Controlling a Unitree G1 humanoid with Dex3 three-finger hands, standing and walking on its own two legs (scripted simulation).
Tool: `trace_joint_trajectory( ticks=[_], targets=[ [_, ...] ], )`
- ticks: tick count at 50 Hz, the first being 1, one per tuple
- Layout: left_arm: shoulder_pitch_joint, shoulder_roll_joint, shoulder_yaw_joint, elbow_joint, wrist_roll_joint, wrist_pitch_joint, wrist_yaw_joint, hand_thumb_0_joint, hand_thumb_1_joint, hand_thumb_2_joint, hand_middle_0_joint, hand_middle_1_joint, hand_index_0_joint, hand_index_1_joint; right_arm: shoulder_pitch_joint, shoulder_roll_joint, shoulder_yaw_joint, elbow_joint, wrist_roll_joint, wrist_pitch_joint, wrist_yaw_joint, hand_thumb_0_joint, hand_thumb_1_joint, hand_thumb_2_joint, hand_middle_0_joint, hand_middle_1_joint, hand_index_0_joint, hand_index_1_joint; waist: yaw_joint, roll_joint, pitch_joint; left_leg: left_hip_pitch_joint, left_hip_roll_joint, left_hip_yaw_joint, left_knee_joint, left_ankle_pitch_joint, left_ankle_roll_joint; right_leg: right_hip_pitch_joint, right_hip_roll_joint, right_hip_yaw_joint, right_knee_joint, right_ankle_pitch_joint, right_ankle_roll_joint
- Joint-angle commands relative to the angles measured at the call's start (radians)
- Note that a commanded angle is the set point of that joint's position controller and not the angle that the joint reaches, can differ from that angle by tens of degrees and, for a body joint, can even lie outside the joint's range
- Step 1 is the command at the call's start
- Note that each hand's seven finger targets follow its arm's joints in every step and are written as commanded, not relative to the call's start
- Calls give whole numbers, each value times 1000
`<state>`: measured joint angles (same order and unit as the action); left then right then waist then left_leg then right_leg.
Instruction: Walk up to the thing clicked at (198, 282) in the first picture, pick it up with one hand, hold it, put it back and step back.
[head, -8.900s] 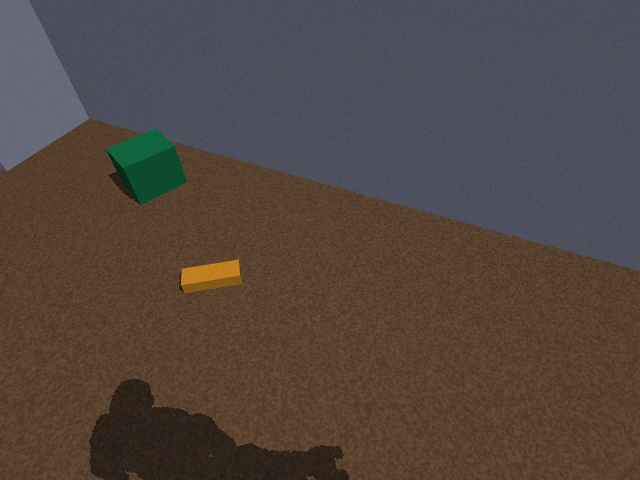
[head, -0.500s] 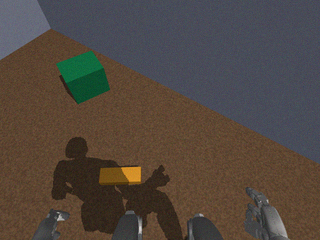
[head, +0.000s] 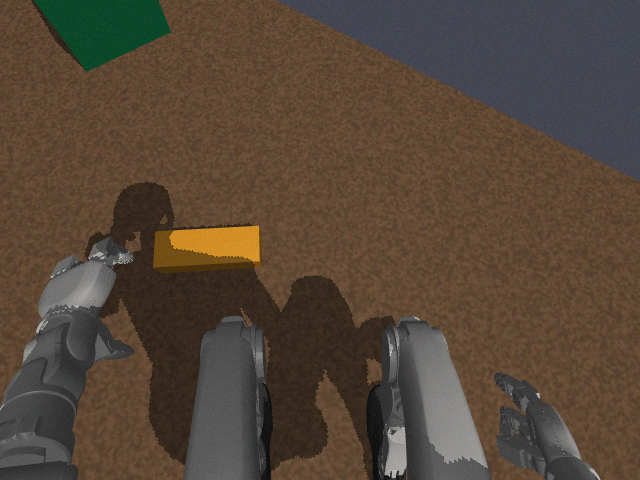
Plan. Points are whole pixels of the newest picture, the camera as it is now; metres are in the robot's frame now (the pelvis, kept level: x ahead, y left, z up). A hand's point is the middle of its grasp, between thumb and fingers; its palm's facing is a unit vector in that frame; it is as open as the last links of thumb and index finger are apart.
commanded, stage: rise first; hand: left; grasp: from above
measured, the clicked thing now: (210, 249) +0.50 +0.25 -0.43
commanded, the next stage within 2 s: none
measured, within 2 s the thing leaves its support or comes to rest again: neither
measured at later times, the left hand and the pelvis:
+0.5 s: hand (145, 272) +0.40 +0.31 -0.24, palm faces -0.46 -0.08 -0.88, open 14.2 cm; pelvis -0.02 +0.01 -0.09, yaw -3 degrees
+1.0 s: hand (161, 260) +0.44 +0.30 -0.29, palm faces -0.45 -0.04 -0.89, open 14.1 cm; pelvis -0.01 +0.01 -0.12, yaw -5 degrees
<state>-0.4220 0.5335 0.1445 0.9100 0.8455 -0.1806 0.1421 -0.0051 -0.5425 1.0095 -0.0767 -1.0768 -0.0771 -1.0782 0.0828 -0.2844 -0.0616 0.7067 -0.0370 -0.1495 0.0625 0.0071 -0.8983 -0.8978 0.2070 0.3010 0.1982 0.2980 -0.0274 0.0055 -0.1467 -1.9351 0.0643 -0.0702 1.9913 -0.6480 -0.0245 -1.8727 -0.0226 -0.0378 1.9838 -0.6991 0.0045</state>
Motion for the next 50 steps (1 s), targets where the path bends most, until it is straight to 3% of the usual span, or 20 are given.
trace_joint_trajectory(
  ticks=[1,3,5,7,10,11,12,16,18,19,22,23,26,28,31,35,38,39,45,50],
  targets=[
    [-271,330,66,-57,61,-52,61,0,-583,1044,-63,-1044,-55,-1053,152,-173,-71,-59,-2,-5,-11,0,-902,-904,200,300,200,300,-16,36,-643,341,-46,73,-129,117,55,309,42,-1,-265,150,-20],
    [-307,369,78,-33,99,-60,79,0,-592,1055,-65,-1043,-53,-1056,162,-179,-66,-47,-6,4,-11,0,-903,-905,200,300,200,300,-10,53,-644,336,-46,62,-122,86,53,254,47,-21,-233,110,-26],
    [-382,359,47,-14,126,-65,87,0,-584,1049,-64,-1040,-55,-1050,165,-182,-62,-37,-12,15,-10,0,-904,-905,200,300,200,300,-34,112,-610,342,-42,49,-122,31,48,171,50,-40,-200,64,-34],
    [-417,380,48,22,155,-69,103,0,-589,1058,-63,-1029,-50,-1043,172,-187,-58,-21,-15,28,-9,0,-903,-906,200,300,200,300,-42,124,-582,327,-40,32,-113,-5,47,112,52,-55,-169,37,-37],
    [-466,411,47,66,199,-72,130,0,-584,1059,-63,-1008,-48,-1024,160,-192,-48,-24,-25,48,-4,0,-901,-905,200,300,200,300,-47,143,-560,286,-43,33,-79,-9,48,73,49,-62,-134,36,-39],
    [-464,437,67,89,213,-71,139,0,-576,1051,-63,-1011,-52,-1023,171,-190,-47,-12,-30,57,-2,0,-901,-905,200,300,200,300,-47,125,-557,278,-44,28,-72,-12,50,67,51,-66,-124,32,-39],
    [-470,426,53,105,226,-71,144,0,-580,1052,-65,-1004,-51,-1018,168,-194,-43,-13,-32,63,0,0,-902,-906,200,300,200,300,-51,148,-547,274,-43,23,-70,-17,47,42,50,-72,-102,32,-41],
    [-530,419,29,157,277,-75,163,0,-577,1051,-61,-997,-49,-1010,187,-200,-35,-1,-44,79,9,0,-899,-905,200,300,200,300,-75,172,-548,270,-43,21,-28,31,46,1,49,-83,-61,83,-43],
    [-559,462,46,154,296,-80,176,0,-580,1051,-63,-989,-48,-1004,195,-204,-35,16,-51,86,14,0,-899,-906,200,300,200,300,-69,197,-560,265,-44,20,-16,34,44,-12,50,-86,-41,88,-45],
    [-569,443,28,178,315,-81,180,0,-582,1054,-61,-982,-45,-998,196,-206,-31,10,-54,87,17,0,-898,-905,201,300,200,300,-78,208,-563,273,-43,17,-8,43,43,-25,50,-90,-26,98,-44],
    [-601,443,17,210,336,-89,193,0,-580,1046,-65,-985,-51,-1000,189,-206,-27,20,-62,92,23,0,-899,-905,201,300,200,300,-89,221,-531,251,-41,11,7,20,43,-67,49,-95,-5,83,-45],
    [-624,466,25,201,349,-94,200,0,-567,1033,-60,-996,-54,-1002,193,-207,-25,23,-64,94,24,0,-899,-905,200,300,200,300,-88,224,-545,240,-44,18,19,27,43,-60,51,-94,-3,87,-46],
    [-640,446,12,223,372,-99,219,0,-558,1022,-59,-1004,-60,-1004,198,-207,-21,33,-77,97,29,0,-899,-905,201,300,200,300,-98,226,-555,249,-42,19,46,55,44,-71,51,-97,13,110,-42],
    [-663,464,17,242,390,-105,230,0,-557,1019,-59,-1004,-60,-1003,199,-214,-20,42,-82,99,32,0,-899,-905,201,300,200,300,-107,246,-561,253,-39,9,55,60,42,-98,52,-105,40,117,-42],
    [-669,478,21,260,410,-111,248,0,-556,1015,-60,-1012,-63,-1009,199,-208,-15,47,-92,103,35,0,-901,-905,200,300,200,300,-108,234,-555,221,-42,16,73,57,44,-88,56,-106,42,115,-43],
    [-694,475,27,271,408,-112,267,0,-555,1010,-61,-1011,-65,-1006,209,-209,-11,53,-104,103,39,0,-902,-905,200,300,200,300,-122,230,-596,221,-43,30,116,115,48,-58,60,-103,52,167,-36],
    [-689,492,39,311,411,-104,280,0,-551,1002,-61,-1016,-69,-1008,211,-208,-6,59,-108,103,41,0,-902,-905,200,300,200,300,-124,218,-575,198,-40,29,131,126,50,-61,62,-107,64,180,-37],
    [-692,473,29,316,411,-102,280,0,-542,994,-58,-1028,-72,-1014,213,-206,-3,59,-113,103,42,0,-902,-905,200,300,200,300,-130,216,-578,196,-39,28,137,139,50,-60,64,-110,70,195,-36],
    [-695,478,31,334,406,-93,284,0,-541,990,-58,-1032,-74,-1016,209,-211,2,58,-115,100,43,0,-903,-904,200,300,200,300,-133,237,-561,192,-35,21,150,124,48,-83,63,-114,91,184,-35],
    [-701,520,55,310,402,-94,285,0,-539,990,-59,-1037,-74,-1021,217,-213,9,55,-120,105,48,0,-902,-904,200,300,200,300,-134,228,-601,178,-35,24,177,174,49,-39,69,-114,104,236,-34]
  ],
)
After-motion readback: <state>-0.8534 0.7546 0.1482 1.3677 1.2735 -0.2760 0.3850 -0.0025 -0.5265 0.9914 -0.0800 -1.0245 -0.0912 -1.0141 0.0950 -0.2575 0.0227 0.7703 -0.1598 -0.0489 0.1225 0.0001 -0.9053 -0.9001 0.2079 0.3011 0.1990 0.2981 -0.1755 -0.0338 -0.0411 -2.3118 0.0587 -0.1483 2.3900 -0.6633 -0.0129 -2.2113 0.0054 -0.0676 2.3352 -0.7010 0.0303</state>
